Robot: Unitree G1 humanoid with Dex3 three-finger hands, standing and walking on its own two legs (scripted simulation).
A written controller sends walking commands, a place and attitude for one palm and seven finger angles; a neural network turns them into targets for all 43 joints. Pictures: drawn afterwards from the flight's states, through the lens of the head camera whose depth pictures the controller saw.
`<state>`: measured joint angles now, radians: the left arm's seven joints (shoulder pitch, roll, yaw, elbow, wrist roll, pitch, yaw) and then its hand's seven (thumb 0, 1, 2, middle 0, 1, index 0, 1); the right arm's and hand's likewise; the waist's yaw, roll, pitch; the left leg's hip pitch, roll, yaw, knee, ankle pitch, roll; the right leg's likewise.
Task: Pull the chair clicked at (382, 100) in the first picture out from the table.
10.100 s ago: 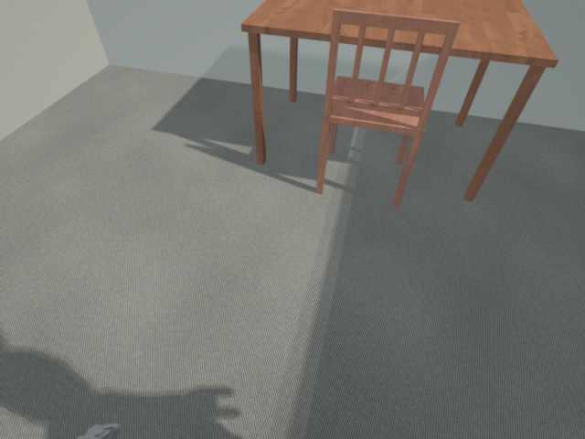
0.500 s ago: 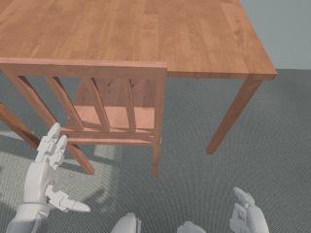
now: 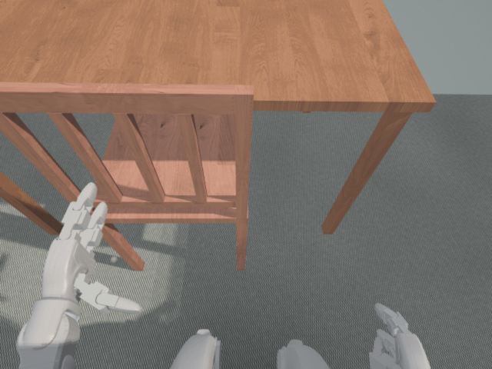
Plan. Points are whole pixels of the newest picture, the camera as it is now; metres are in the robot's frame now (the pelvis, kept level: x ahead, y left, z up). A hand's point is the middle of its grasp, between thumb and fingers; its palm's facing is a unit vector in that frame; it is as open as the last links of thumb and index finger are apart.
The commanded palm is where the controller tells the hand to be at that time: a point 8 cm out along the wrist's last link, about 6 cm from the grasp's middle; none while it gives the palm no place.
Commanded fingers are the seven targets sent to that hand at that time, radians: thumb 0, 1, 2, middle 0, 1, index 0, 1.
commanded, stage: aim the fingers beside a spindle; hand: left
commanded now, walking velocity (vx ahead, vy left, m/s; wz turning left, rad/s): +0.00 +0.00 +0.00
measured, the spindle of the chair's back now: (144, 162) +0.48 +0.22 -0.01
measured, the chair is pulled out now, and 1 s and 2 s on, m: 0.00 0.00 0.00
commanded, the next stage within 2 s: none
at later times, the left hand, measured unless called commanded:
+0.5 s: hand (125, 241) +0.31 +0.20 +0.01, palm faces +0.02 -1.00 -0.02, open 16.9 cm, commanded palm +0.29 +0.26 +0.02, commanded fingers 0.00 -0.50 0.30 -0.06 -0.08 -0.06 -0.08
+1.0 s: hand (134, 224) +0.35 +0.21 -0.01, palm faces +0.05 -1.00 -0.04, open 16.9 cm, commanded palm +0.32 +0.25 +0.00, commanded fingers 0.00 -0.50 0.30 -0.06 -0.08 -0.06 -0.08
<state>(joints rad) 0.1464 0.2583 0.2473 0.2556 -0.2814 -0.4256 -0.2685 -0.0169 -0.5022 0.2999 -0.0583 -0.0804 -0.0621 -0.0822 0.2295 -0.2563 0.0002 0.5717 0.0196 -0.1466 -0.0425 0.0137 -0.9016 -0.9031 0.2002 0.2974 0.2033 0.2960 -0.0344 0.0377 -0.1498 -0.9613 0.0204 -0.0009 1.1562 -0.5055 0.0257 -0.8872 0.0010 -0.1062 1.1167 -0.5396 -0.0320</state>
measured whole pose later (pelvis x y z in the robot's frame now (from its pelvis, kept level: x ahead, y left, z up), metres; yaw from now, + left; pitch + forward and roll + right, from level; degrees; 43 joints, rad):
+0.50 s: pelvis -0.01 +0.02 -0.01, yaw -1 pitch +20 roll -3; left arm -0.02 0.24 0.21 0.34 -0.23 -0.46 -0.21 -0.02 -0.50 0.30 -0.06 -0.08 -0.06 -0.08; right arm 0.21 -0.25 0.01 0.58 0.00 -0.12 -0.03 0.01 -0.90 -0.90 0.20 0.30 0.20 0.30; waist -0.04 0.03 -0.16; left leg -1.06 0.01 0.02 1.22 -0.52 0.05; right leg -0.99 -0.01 -0.09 1.18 -0.54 -0.01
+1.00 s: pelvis -0.01 +0.02 -0.03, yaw -1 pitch +23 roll -3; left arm -0.17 0.27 0.25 0.47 -0.20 -0.48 -0.17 -0.02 -0.50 0.30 -0.06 -0.08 -0.06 -0.08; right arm 0.21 -0.25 0.01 0.58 0.00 -0.05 -0.02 0.01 -0.90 -0.90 0.20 0.30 0.20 0.30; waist -0.05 0.03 -0.16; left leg -1.15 0.02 0.02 1.28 -0.53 0.05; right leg -1.08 0.00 -0.08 1.24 -0.56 -0.01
